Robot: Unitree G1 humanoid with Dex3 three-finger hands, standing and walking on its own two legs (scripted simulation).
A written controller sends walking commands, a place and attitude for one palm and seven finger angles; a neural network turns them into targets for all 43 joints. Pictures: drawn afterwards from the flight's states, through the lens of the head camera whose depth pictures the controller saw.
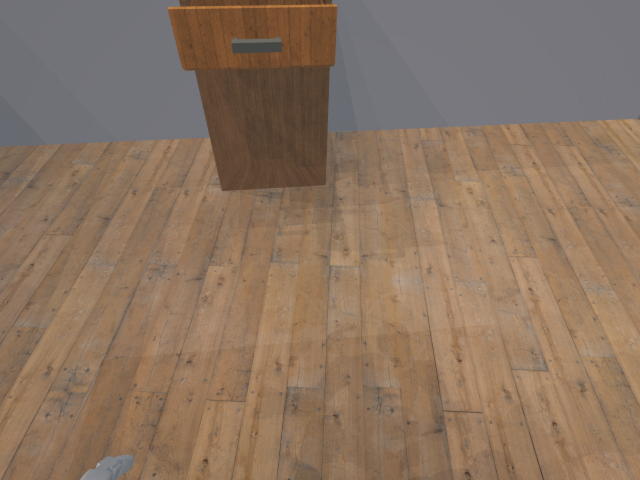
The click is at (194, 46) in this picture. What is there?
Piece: drawer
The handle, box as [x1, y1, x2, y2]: [231, 36, 281, 52]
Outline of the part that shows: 281,43 279,36 276,36 272,39 238,39 237,37 234,37 231,42 233,52 281,51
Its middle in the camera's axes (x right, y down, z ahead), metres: -0.18 -0.56 +1.10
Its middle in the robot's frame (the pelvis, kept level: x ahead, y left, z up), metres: +1.19 +0.24 +0.04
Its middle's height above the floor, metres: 0.81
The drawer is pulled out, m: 0.29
